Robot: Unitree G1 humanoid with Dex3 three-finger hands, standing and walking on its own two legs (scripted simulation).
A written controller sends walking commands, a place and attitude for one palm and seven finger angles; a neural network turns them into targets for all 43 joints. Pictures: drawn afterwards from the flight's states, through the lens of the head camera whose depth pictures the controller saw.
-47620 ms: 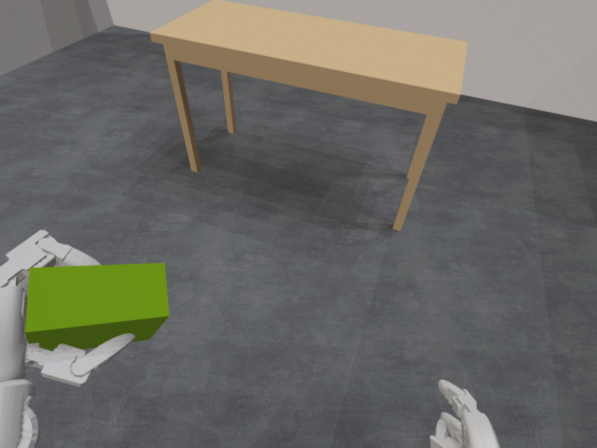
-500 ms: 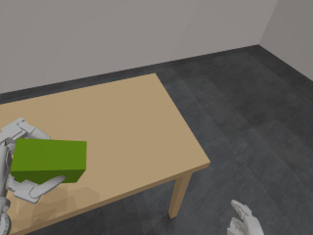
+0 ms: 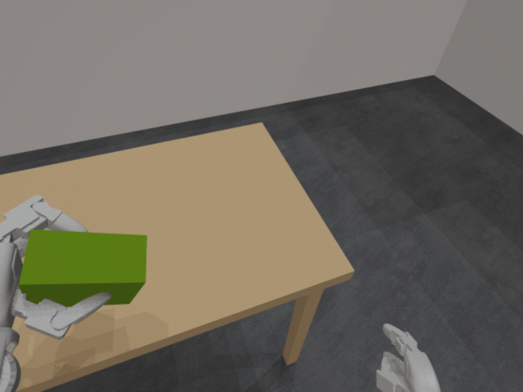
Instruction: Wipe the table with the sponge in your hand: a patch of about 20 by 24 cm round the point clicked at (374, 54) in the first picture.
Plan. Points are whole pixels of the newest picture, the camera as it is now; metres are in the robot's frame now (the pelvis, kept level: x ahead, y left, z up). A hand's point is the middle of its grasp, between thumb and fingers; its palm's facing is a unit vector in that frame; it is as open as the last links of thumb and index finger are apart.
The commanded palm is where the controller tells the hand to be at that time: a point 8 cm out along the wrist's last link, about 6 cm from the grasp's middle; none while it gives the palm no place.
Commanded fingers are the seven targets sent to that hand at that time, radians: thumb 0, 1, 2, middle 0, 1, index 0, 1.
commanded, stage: shuffle to correct the standing spot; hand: left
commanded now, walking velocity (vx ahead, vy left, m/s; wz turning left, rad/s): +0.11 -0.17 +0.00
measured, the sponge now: (104, 272) +0.23 +0.21 +0.13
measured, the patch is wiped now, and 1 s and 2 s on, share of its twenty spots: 0.00 0.00 0.00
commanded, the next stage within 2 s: come to a stop and stand still in 0.58 s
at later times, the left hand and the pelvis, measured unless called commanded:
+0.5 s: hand (66, 267) +0.22 +0.24 +0.16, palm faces +0.30 -0.86 -0.41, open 9.9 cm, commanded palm +0.16 +0.28 +0.18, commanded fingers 0.00 0.10 1.30 -1.20 -1.60 -1.20 -1.60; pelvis +0.00 +0.00 +0.00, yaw +0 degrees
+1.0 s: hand (75, 260) +0.23 +0.24 +0.15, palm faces +0.22 -0.90 -0.37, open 9.9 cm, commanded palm +0.17 +0.30 +0.18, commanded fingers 0.00 0.10 1.30 -1.20 -1.60 -1.20 -1.60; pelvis +0.00 +0.03 +0.00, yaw -2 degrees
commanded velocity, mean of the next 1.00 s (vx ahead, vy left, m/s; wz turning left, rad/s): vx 0.08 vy -0.11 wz -0.02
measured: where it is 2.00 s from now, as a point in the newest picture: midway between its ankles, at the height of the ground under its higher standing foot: outside the picture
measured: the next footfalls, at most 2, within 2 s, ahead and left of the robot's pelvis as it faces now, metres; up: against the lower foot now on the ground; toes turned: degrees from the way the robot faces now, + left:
none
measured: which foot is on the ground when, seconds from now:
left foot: down 0.00-1.00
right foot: down 0.00-1.00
